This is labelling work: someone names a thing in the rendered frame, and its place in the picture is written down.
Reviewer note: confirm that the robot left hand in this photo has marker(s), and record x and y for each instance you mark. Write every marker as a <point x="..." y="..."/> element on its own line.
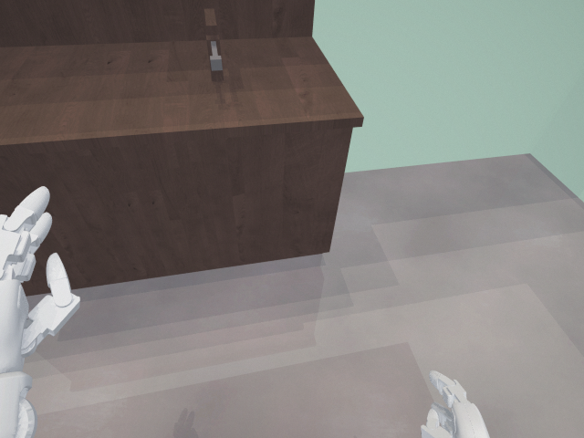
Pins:
<point x="20" y="236"/>

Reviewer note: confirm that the counter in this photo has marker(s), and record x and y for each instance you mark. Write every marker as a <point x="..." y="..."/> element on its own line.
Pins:
<point x="155" y="164"/>

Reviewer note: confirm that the robot right hand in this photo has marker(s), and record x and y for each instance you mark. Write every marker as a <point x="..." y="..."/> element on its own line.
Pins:
<point x="463" y="421"/>

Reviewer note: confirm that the tap lever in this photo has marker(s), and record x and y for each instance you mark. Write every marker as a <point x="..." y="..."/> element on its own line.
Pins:
<point x="216" y="61"/>

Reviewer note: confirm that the left robot forearm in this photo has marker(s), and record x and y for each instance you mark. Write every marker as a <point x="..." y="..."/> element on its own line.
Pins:
<point x="18" y="416"/>

